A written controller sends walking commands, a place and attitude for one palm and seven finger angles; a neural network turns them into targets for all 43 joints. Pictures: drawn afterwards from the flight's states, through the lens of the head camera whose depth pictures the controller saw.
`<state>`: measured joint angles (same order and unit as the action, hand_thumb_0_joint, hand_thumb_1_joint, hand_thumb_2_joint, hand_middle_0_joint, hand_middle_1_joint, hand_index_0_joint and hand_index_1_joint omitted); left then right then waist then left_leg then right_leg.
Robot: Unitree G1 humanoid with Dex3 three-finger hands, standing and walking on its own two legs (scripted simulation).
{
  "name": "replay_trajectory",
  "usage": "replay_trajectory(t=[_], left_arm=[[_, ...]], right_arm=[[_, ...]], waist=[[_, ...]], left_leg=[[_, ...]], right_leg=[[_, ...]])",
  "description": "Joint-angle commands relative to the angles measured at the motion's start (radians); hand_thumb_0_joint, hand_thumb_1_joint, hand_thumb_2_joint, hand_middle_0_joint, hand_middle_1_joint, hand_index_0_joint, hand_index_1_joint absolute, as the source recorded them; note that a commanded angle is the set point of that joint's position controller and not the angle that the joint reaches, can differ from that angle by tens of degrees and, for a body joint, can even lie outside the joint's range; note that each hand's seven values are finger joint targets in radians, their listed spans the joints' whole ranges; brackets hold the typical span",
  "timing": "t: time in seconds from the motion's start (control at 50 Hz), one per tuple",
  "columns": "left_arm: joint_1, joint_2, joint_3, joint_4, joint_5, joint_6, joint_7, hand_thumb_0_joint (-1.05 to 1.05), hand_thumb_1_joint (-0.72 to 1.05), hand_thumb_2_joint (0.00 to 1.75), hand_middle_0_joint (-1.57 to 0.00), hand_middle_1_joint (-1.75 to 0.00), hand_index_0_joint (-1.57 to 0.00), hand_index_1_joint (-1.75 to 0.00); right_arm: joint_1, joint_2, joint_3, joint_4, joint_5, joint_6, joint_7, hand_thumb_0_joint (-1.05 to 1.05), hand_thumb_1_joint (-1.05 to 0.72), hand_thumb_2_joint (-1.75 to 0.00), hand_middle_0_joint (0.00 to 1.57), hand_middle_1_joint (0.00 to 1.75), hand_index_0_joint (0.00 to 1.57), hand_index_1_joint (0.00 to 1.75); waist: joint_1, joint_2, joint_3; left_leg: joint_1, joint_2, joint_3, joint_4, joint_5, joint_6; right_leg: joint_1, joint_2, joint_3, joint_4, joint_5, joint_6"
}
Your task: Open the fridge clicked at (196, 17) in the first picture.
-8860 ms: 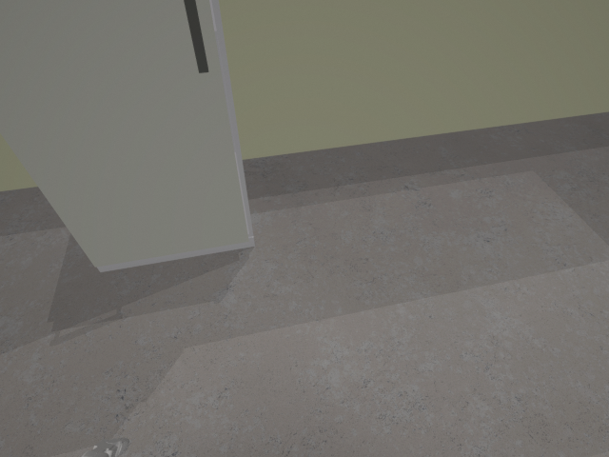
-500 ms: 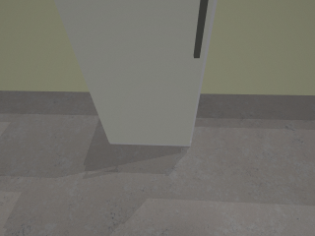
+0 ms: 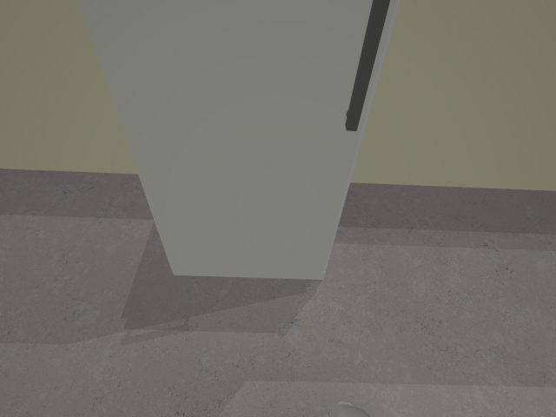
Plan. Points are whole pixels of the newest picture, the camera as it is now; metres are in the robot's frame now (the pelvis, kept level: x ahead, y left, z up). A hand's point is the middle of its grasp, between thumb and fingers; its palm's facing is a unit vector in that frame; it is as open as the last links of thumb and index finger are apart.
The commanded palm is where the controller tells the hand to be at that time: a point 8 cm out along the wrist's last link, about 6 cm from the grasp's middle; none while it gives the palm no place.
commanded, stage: take the last steps up to it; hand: right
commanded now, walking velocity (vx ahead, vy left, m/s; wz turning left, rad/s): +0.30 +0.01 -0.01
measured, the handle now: (369, 38) +0.73 -0.13 +0.23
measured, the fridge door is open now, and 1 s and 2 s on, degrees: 0 0 0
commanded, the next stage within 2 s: come to a stop and stand still in 0.48 s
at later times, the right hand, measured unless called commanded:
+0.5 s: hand (411, 381) +0.24 -0.23 -0.17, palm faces +0.04 +0.98 -0.20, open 7.4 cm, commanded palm none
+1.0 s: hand (387, 350) +0.30 -0.21 -0.19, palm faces +0.05 +0.97 -0.22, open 7.3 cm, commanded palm none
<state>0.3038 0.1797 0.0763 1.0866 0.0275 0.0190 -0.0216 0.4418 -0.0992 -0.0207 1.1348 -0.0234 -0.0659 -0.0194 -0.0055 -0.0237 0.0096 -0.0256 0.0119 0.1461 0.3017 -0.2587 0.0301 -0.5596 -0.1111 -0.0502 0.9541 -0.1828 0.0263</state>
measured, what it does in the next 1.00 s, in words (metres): walks ahead: right foot, then left foot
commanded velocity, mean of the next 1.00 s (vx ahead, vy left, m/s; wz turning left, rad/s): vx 0.05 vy -0.01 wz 0.01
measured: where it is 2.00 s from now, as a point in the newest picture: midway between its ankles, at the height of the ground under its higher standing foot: outside the picture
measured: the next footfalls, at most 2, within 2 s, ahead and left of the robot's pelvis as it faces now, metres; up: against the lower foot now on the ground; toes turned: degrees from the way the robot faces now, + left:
right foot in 0.18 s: +0.19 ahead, -0.15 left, +0.00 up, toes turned -9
left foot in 0.64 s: +0.33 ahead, +0.10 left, +0.00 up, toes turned +9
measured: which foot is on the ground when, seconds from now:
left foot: down 0.00-0.18, up 0.20-0.62, down 0.64-1.00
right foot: up 0.00-0.16, down 0.18-0.64, up 0.66-1.00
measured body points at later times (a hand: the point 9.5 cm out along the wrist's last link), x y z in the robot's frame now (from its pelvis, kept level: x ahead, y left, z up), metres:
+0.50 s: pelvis +0.17 -0.04 +0.00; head +0.17 -0.05 +0.45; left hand +0.19 +0.19 -0.15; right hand +0.24 -0.28 -0.15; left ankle +0.24 +0.09 -0.70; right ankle +0.15 -0.14 -0.75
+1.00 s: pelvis +0.22 -0.02 -0.02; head +0.25 -0.02 +0.43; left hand +0.26 +0.21 -0.17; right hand +0.30 -0.26 -0.17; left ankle +0.30 +0.10 -0.75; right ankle +0.22 -0.13 -0.74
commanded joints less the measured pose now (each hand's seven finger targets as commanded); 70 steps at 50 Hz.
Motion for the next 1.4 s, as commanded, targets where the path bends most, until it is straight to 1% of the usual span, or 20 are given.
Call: replay_trajectory(t=[0.0, 0.08, 0.12, 0.14, 0.16, 0.18, 0.26, 0.32, 0.5, 0.58, 0.62, 0.66, 0.72, 0.86, 0.96, 1.02, 1.1, 1.22, 1.28, 1.38], left_arm=[[-0.159, -0.001, -0.013, -0.112, -0.003, -0.042, -0.012, 0.00, 0.90, 0.90, -0.20, -0.30, -0.20, -0.30], [-0.182, -0.005, -0.016, -0.119, -0.007, -0.061, -0.009, 0.00, 0.90, 0.90, -0.20, -0.30, -0.20, -0.30], [-0.043, 0.029, -0.010, -0.072, -0.002, -0.073, 0.005, 0.00, 0.90, 0.90, -0.20, -0.30, -0.20, -0.30], [0.098, 0.088, 0.001, -0.028, 0.004, -0.081, 0.018, 0.00, 0.90, 0.90, -0.20, -0.30, -0.20, -0.30], [0.220, 0.205, 0.025, 0.000, 0.013, -0.088, 0.032, 0.00, 0.90, 0.90, -0.20, -0.30, -0.20, -0.30], [0.262, 0.240, 0.027, 0.007, -0.001, -0.075, 0.036, 0.00, 0.90, 0.90, -0.20, -0.30, -0.20, -0.30], [0.034, 0.085, -0.011, -0.043, -0.002, -0.084, 0.045, 0.00, 0.90, 0.90, -0.20, -0.30, -0.20, -0.30], [-0.001, 0.051, -0.011, -0.059, -0.004, -0.096, 0.046, 0.00, 0.90, 0.90, -0.20, -0.30, -0.20, -0.30], [0.031, 0.111, 0.005, -0.053, 0.004, -0.073, 0.040, 0.00, 0.90, 0.90, -0.20, -0.30, -0.20, -0.30], [0.041, 0.086, -0.008, -0.030, -0.001, -0.059, 0.038, 0.00, 0.90, 0.90, -0.20, -0.30, -0.20, -0.30], [0.091, -0.006, -0.034, -0.039, -0.018, -0.054, 0.036, 0.00, 0.90, 0.90, -0.20, -0.30, -0.20, -0.30], [0.115, 0.019, -0.031, -0.020, -0.024, -0.024, 0.051, 0.00, 0.90, 0.90, -0.20, -0.30, -0.20, -0.30], [0.080, 0.009, -0.031, -0.005, -0.029, -0.003, 0.055, 0.00, 0.90, 0.90, -0.20, -0.30, -0.20, -0.30], [0.039, 0.007, -0.013, -0.060, -0.017, 0.024, 0.039, 0.00, 0.90, 0.90, -0.20, -0.30, -0.20, -0.30], [0.103, 0.015, -0.018, -0.053, -0.016, 0.001, 0.037, 0.00, 0.90, 0.90, -0.20, -0.30, -0.20, -0.30], [-0.028, 0.134, -0.004, -0.121, -0.002, -0.012, 0.043, 0.00, 0.90, 0.90, -0.20, -0.30, -0.20, -0.30], [-0.137, 0.106, -0.024, -0.124, -0.005, -0.022, 0.059, 0.00, 0.90, 0.90, -0.20, -0.30, -0.20, -0.30], [-0.049, 0.110, -0.021, -0.055, -0.016, -0.031, 0.057, 0.00, 0.90, 0.90, -0.20, -0.30, -0.20, -0.30], [-0.036, 0.059, -0.032, -0.045, -0.033, -0.037, 0.050, 0.00, 0.90, 0.90, -0.20, -0.30, -0.20, -0.30], [-0.027, 0.059, -0.043, -0.006, -0.021, -0.028, 0.046, 0.00, 0.90, 0.90, -0.20, -0.30, -0.20, -0.30]], right_arm=[[0.068, -0.142, -0.027, -0.006, -0.002, -0.022, -0.010, 0.00, -0.90, -0.90, 0.20, 0.30, 0.20, 0.30], [0.079, -0.152, -0.035, 0.014, -0.005, -0.009, -0.012, 0.00, -0.90, -0.90, 0.20, 0.30, 0.20, 0.30], [0.057, -0.155, -0.037, 0.016, 0.000, -0.003, -0.010, 0.00, -0.90, -0.90, 0.20, 0.30, 0.20, 0.30], [0.064, -0.128, -0.034, 0.009, 0.005, -0.001, -0.006, 0.00, -0.90, -0.90, 0.20, 0.30, 0.20, 0.30], [0.114, -0.071, -0.028, -0.006, 0.014, 0.002, 0.000, 0.00, -0.90, -0.90, 0.20, 0.30, 0.20, 0.30], [0.057, -0.085, -0.023, -0.044, 0.008, -0.001, 0.001, 0.00, -0.90, -0.90, 0.20, 0.30, 0.20, 0.30], [-0.083, -0.068, -0.034, -0.056, -0.008, 0.025, 0.021, 0.00, -0.90, -0.90, 0.20, 0.30, 0.20, 0.30], [-0.023, -0.050, -0.039, -0.052, -0.009, 0.050, 0.024, 0.00, -0.90, -0.90, 0.20, 0.30, 0.20, 0.30], [-0.239, -0.095, -0.038, -0.159, -0.003, 0.057, 0.030, 0.00, -0.90, -0.90, 0.20, 0.30, 0.20, 0.30], [-0.130, -0.136, -0.042, -0.119, -0.006, 0.032, 0.022, 0.00, -0.90, -0.90, 0.20, 0.30, 0.20, 0.30], [-0.038, -0.262, -0.053, -0.090, -0.001, 0.010, 0.000, 0.00, -0.90, -0.90, 0.20, 0.30, 0.20, 0.30], [-0.144, -0.259, -0.047, -0.111, 0.008, 0.013, -0.009, 0.00, -0.90, -0.90, 0.20, 0.30, 0.20, 0.30], [-0.236, -0.227, -0.046, -0.134, 0.000, 0.043, -0.030, 0.00, -0.90, -0.90, 0.20, 0.30, 0.20, 0.30], [-0.265, -0.238, -0.070, -0.170, -0.011, 0.073, -0.034, 0.00, -0.90, -0.90, 0.20, 0.30, 0.20, 0.30], [-0.280, -0.225, -0.069, -0.174, -0.001, 0.085, -0.026, 0.00, -0.90, -0.90, 0.20, 0.30, 0.20, 0.30], [-0.263, -0.139, -0.047, -0.195, 0.006, 0.107, -0.014, 0.00, -0.90, -0.90, 0.20, 0.30, 0.20, 0.30], [-0.180, -0.138, -0.042, -0.128, -0.001, 0.110, -0.007, 0.00, -0.90, -0.90, 0.20, 0.30, 0.20, 0.30], [-0.147, -0.120, -0.008, -0.093, 0.008, 0.078, -0.012, 0.00, -0.90, -0.90, 0.20, 0.30, 0.20, 0.30], [-0.124, -0.170, -0.001, -0.054, 0.009, 0.054, -0.023, 0.00, -0.90, -0.90, 0.20, 0.30, 0.20, 0.30], [-0.144, -0.145, 0.007, -0.039, 0.011, 0.054, -0.020, 0.00, -0.90, -0.90, 0.20, 0.30, 0.20, 0.30]], waist=[[-0.030, 0.139, 0.137], [-0.030, 0.172, 0.124], [0.040, 0.114, 0.052], [0.092, 0.011, -0.041], [0.113, -0.235, -0.175], [0.122, -0.245, -0.184], [0.039, -0.058, 0.090], [-0.011, -0.103, 0.060], [0.016, -0.099, 0.093], [-0.037, -0.007, 0.046], [-0.041, 0.266, -0.053], [-0.011, 0.272, -0.092], [-0.005, 0.113, -0.082], [-0.010, 0.168, -0.059], [0.031, 0.164, -0.081], [0.006, -0.258, 0.047], [-0.034, -0.118, 0.045], [-0.005, -0.086, -0.035], [0.018, 0.023, -0.026], [0.023, 0.083, 0.056]], left_leg=[[-0.050, 0.264, -0.158, -0.130, 0.173, 0.104], [-0.052, 0.269, -0.152, -0.044, 0.265, 0.092], [-0.114, 0.217, -0.094, 0.155, 0.361, 0.061], [-0.210, 0.171, -0.051, 0.373, 0.347, 0.030], [-0.435, 0.051, 0.014, 0.665, -0.044, -0.021], [-0.525, 0.013, -0.052, 0.845, -0.342, -0.013], [-0.539, 0.132, -0.126, 0.910, -0.108, -0.021], [-0.474, 0.124, -0.105, 0.811, -0.021, -0.040], [-0.413, 0.099, -0.059, 0.398, 0.022, -0.056], [-0.127, 0.056, -0.030, 0.159, 0.153, -0.046], [0.050, 0.385, -0.363, 0.068, 0.662, 0.074], [-0.064, 0.402, -0.352, 0.049, 0.800, 0.160], [-0.101, 0.359, -0.251, 0.100, 0.780, 0.176], [-0.211, 0.337, -0.233, 0.041, 0.453, 0.159], [-0.297, 0.255, -0.205, 0.110, 0.139, 0.074], [-0.375, 0.038, -0.076, 0.427, -0.207, -0.049], [-0.373, 0.037, -0.158, 0.623, -0.155, -0.049], [-0.237, 0.048, -0.108, 0.175, -0.044, -0.067], [-0.130, 0.156, -0.218, 0.046, 0.271, -0.021], [-0.256, 0.119, -0.217, 0.015, 0.041, -0.015]], right_leg=[[-0.062, -0.007, -0.042, -0.169, -0.002, -0.004], [0.093, 0.026, -0.074, -0.308, -0.051, -0.032], [0.347, 0.078, -0.115, -0.432, 0.000, -0.045], [0.577, 0.021, -0.052, -0.478, 0.028, -0.068], [0.803, -0.254, 0.305, -0.525, 0.109, -0.161], [0.777, -0.363, 0.443, -0.642, 0.086, -0.227], [0.351, -0.250, 0.232, -0.764, -0.070, -0.172], [0.301, -0.184, 0.094, -0.782, 0.004, -0.161], [0.375, -0.193, 0.040, -0.726, 0.115, -0.182], [0.317, -0.098, -0.026, -0.490, 0.096, -0.095], [0.155, 0.058, -0.094, -0.175, -0.360, -0.006], [0.228, 0.038, 0.016, -0.067, -0.432, 0.003], [0.228, 0.046, 0.032, -0.067, -0.367, 0.007], [0.218, 0.073, 0.017, -0.084, -0.283, 0.015], [0.421, 0.082, -0.021, -0.475, -0.066, 0.003], [0.215, -0.223, 0.346, -0.796, -0.144, -0.150], [0.268, -0.130, 0.176, -0.733, 0.015, -0.170], [0.482, -0.109, 0.135, -0.601, 0.377, -0.162], [0.405, -0.006, 0.075, -0.564, 0.170, -0.052], [0.437, 0.003, 0.066, -0.621, 0.021, -0.043]])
